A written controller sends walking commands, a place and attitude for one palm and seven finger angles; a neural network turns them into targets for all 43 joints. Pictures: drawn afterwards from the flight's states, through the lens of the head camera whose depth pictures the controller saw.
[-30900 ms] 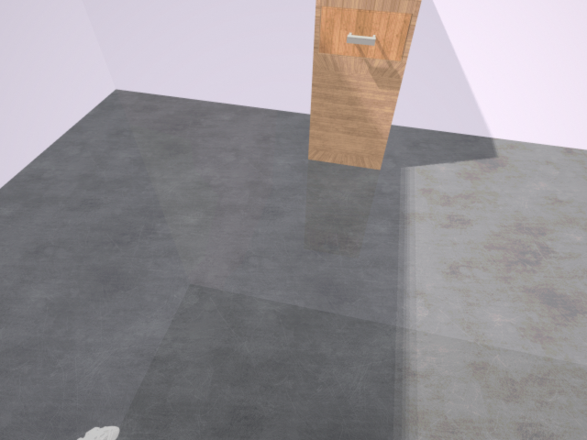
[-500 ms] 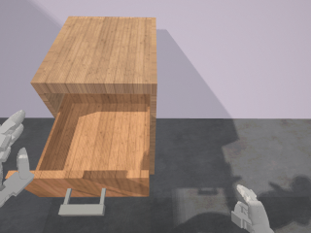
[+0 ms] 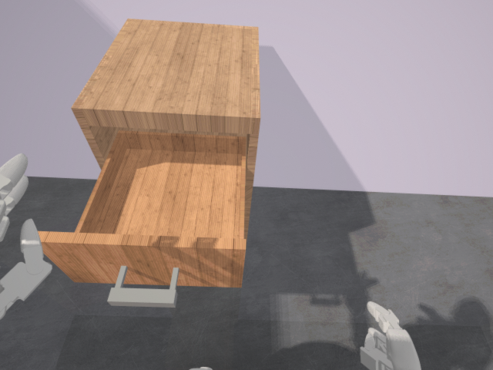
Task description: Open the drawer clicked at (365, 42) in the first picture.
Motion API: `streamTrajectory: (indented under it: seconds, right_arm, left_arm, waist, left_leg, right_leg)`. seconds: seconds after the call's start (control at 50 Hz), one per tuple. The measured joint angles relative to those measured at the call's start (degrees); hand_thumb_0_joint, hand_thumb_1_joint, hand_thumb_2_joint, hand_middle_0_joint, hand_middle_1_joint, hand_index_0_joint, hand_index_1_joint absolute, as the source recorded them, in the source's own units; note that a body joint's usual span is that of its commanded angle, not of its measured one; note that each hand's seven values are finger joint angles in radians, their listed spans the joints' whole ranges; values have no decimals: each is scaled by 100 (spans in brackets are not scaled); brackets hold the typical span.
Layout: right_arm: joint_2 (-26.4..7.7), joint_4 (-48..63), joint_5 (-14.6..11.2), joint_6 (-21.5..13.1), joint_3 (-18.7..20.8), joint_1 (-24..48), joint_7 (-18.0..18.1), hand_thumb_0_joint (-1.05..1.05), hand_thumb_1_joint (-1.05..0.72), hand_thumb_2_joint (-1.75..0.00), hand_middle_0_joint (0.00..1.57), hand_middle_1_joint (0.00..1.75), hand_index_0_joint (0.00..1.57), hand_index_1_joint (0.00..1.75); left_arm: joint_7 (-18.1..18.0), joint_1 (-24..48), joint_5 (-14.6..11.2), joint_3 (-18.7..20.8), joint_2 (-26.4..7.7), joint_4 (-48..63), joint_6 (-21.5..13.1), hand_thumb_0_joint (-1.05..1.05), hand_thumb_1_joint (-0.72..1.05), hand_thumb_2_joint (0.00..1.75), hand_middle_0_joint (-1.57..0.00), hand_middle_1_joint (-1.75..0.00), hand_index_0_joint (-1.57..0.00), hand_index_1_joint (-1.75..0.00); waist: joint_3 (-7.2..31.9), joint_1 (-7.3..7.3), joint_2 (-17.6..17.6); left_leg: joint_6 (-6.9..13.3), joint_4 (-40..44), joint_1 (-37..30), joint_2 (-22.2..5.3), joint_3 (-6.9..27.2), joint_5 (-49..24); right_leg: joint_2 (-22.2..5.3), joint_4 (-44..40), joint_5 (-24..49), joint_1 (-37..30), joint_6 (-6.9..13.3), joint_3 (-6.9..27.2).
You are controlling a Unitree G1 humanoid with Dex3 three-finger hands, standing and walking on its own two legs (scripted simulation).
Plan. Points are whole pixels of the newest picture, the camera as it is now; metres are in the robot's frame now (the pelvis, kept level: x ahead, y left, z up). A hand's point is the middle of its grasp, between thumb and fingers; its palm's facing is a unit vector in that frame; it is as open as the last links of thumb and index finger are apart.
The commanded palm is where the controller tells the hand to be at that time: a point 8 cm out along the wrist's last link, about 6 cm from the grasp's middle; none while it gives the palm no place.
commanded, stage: step back with the hand held close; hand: left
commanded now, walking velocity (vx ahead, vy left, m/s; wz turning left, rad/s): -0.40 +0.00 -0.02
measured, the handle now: (146, 285) +0.27 +0.20 -0.08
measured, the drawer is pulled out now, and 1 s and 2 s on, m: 0.29 0.29 0.29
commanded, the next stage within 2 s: stop stepping back and stand still in 0.64 s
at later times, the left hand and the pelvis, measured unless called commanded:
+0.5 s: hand (52, 303) +0.16 +0.22 +0.16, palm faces +0.25 -0.83 -0.49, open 7.4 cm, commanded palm +0.09 +0.27 +0.19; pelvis -0.05 -0.01 +0.01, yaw -1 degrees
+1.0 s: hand out of the picture +0.01 +0.16 +0.18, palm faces +0.32 -0.83 -0.46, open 7.4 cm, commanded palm -0.04 +0.21 +0.19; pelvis -0.18 -0.06 +0.01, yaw -2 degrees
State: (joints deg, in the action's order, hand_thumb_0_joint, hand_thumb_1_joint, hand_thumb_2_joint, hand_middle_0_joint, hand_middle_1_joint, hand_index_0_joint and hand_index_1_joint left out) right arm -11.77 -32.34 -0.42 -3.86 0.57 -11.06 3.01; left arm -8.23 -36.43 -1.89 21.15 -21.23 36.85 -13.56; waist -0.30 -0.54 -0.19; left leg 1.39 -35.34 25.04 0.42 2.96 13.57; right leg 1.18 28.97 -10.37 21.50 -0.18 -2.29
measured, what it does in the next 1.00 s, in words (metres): walks backwards: right foot, then left foot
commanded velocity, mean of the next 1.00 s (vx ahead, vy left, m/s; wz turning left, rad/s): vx -0.20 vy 0.04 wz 0.01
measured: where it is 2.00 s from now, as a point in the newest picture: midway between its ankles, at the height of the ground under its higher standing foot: outside the picture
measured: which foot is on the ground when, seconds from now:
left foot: down 0.00-0.34, up 0.36-0.48, down 0.50-0.86, up 0.88-1.00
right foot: down 0.00-0.08, up 0.10-0.24, down 0.26-0.52, up 0.54-0.82, down 0.84-1.00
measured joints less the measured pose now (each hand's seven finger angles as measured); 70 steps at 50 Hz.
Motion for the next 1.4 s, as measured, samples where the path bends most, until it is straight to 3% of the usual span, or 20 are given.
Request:
streamTrajectory:
  seconds: [0.1, 0.16, 0.24, 0.34, 0.44, 0.54, 0.58, 0.66, 0.78, 0.84, 0.88, 0.94, 0.98, 1.02, 1.08, 1.16, 1.2, 1.24, 1.32, 1.4]
  right_arm:
    - [1, -96, -12, 13, 60, 11, 28, 1, -91, -90, 21, 30, 20, 30]
    - [74, -50, 9, -67, 81, -32, 37, 1, -91, -90, 21, 30, 20, 30]
    - [180, -114, 94, -228, 28, 15, -19, 1, -91, -90, 21, 30, 20, 30]
    - [157, -247, 71, -186, -34, 429, -105, 1, -91, -90, 21, 30, 20, 30]
    - [186, -185, -26, 96, 36, 460, 7, 1, -91, -90, 21, 30, 20, 30]
    - [116, -6, -54, 208, 94, 497, 110, 1, -91, -90, 21, 30, 20, 30]
    - [179, -12, 1, 103, 127, 551, 48, 1, -91, -90, 20, 30, 20, 30]
    - [266, -15, 93, -199, 43, 507, -77, 1, -91, -90, 20, 30, 20, 30]
    - [374, -100, 116, -328, -124, 371, -143, 1, -91, -90, 21, 30, 20, 30]
    - [356, -12, 52, -269, -200, 215, -145, 1, -90, -90, 21, 30, 20, 30]
    - [241, -74, 5, -179, -162, 147, -119, 1, -90, -90, 21, 30, 20, 30]
    - [110, -329, -47, -33, -81, -175, -80, 1, -91, -90, 21, 30, 20, 30]
    - [24, -457, -25, 40, -33, -403, -24, 1, -91, -90, 21, 30, 20, 30]
    - [-78, -534, -19, 26, 36, -596, 40, 1, -91, -90, 21, 30, 20, 30]
    - [-250, -611, -16, -92, 146, -746, 88, 1, -91, -90, 21, 30, 20, 30]
    - [-478, -473, -4, -279, 305, -693, 82, 1, -91, -90, 20, 30, 20, 30]
    - [-389, -445, -33, -294, 349, -524, 56, 1, -91, -90, 20, 30, 20, 30]
    - [-311, -328, -66, -314, 312, -428, 43, 1, -91, -90, 20, 30, 20, 30]
    - [-145, -210, -94, -377, 182, -349, 63, 1, -91, -90, 20, 30, 20, 30]
    - [-5, -289, -54, -326, 28, -251, 34, 1, -91, -90, 20, 30, 20, 30]
  left_arm:
    - [-46, 27, 30, 121, -147, -54, -91, 2, 89, 90, -21, -30, -21, -30]
    - [-6, 25, 81, 266, -293, -104, -68, 2, 89, 90, -21, -30, -21, -30]
    - [53, -111, 5, 407, -321, 33, -123, 2, 89, 90, -21, -30, -21, -30]
    - [196, 16, -19, 94, -173, 199, -167, 2, 89, 90, -21, -30, -21, -30]
    - [258, -128, -14, 16, -306, 73, -173, 2, 88, 90, -22, -30, -22, -30]
    - [132, -150, -54, 195, -399, 40, 54, 2, 88, 90, -22, -30, -22, -30]
    - [120, -87, -85, 206, -427, 37, 106, 2, 89, 90, -22, -30, -22, -30]
    - [91, -178, -109, 76, -272, 259, 207, 2, 89, 90, -21, -30, -21, -30]
    - [110, -101, -165, 42, -222, 246, 158, 2, 89, 90, -21, -30, -21, -30]
    - [88, -168, -206, 197, -371, 147, 227, 2, 89, 90, -21, -30, -21, -30]
    - [123, -127, -181, 116, -327, 39, 268, 2, 89, 90, -21, -30, -21, -30]
    - [121, -245, -153, -40, -144, -49, 291, 2, 89, 90, -22, -30, -22, -30]
    - [85, -342, -111, -69, 36, -232, 226, 2, 88, 90, -22, -30, -22, -30]
    - [52, -302, -39, -100, 135, -502, 168, 2, 88, 90, -22, -30, -22, -30]
    - [5, -119, 75, -168, 169, -773, 147, 2, 88, 90, -22, -30, -22, -30]
    - [-34, -85, 80, -224, 137, -524, 125, 2, 89, 90, -22, -30, -22, -30]
    - [-14, -118, 66, -159, -7, -408, 74, 2, 89, 90, -22, -30, -21, -30]
    - [-6, -279, 56, -70, -119, -333, 58, 2, 89, 90, -22, -30, -22, -30]
    - [-19, -300, 52, -17, -168, -426, 39, 2, 89, 90, -22, -30, -22, -30]
    - [-54, -9, 63, -79, 85, -611, 47, 2, 89, 90, -22, -30, -22, -30]
  waist:
    - [-46, 105, 77]
    - [-40, 186, 96]
    - [81, 84, 169]
    - [-230, 14, -39]
    - [10, 123, 185]
    - [10, 197, 354]
    - [-93, 109, 505]
    - [-157, 27, 408]
    - [-118, 10, 180]
    - [-70, 58, 135]
    - [-205, 99, -91]
    - [-46, 17, 41]
    - [161, 55, 138]
    - [322, 125, 182]
    - [424, 195, 201]
    - [257, 305, -17]
    - [71, 264, 139]
    - [41, 234, 170]
    - [126, 171, 8]
    - [185, 11, -69]
  left_leg:
    - [27, 87, 58, 23, -54, -154]
    - [36, 121, 130, 48, -18, -206]
    - [-28, 136, 341, -23, -93, -254]
    - [-154, 259, 367, -292, -62, -516]
    - [-203, -957, 436, 54, -54, 771]
    - [-20, 619, -374, 62, -236, -172]
    - [17, 734, -415, 124, -350, -202]
    - [-22, 912, -458, -48, -402, -444]
    - [-183, 961, -237, -323, -383, -793]
    - [-250, 639, 103, -350, -345, -726]
    - [-267, -45, 348, -409, -162, 107]
    - [-261, -2029, 655, -29, -100, 689]
    - [-237, -2538, 511, 66, -239, 655]
    - [-155, -2101, 100, 37, -380, 721]
    - [16, -573, -725, -56, -510, 893]
    - [101, 1274, -1669, -256, -487, 272]
    - [-170, 1274, -1730, -193, -546, 143]
    - [-262, 1114, -1712, -192, -610, 228]
    - [-193, 664, -1557, -288, -573, 503]
    - [25, 363, -1418, -260, -421, 757]
  right_leg:
    - [-15, 68, -37, 131, -57, 74]
    - [87, 712, -292, 145, -83, 212]
    - [177, 565, -975, -291, -17, 278]
    - [417, -116, -589, -530, 216, 208]
    - [222, -162, -489, -413, 243, 239]
    - [61, 227, -487, -98, 83, 202]
    - [0, 922, -1014, 184, 29, 292]
    - [55, 1890, -1514, 400, -43, 236]
    - [-26, 1591, -1607, -19, -88, 127]
    - [-146, 446, -1245, -646, -41, 32]
    - [-23, 298, -842, -728, 114, -145]
    - [-146, 196, -724, -743, 225, -93]
    - [-233, -64, -571, -807, 233, -52]
    - [-302, -301, -412, -850, 226, -79]
    - [-354, -467, -266, -817, 229, -181]
    - [-229, -262, -273, -654, 200, -424]
    - [-316, -76, -319, -622, 180, -365]
    - [-319, 14, -330, -609, 173, -298]
    - [-237, 102, -380, -623, 172, -336]
    - [-153, 76, -357, -619, 194, -325]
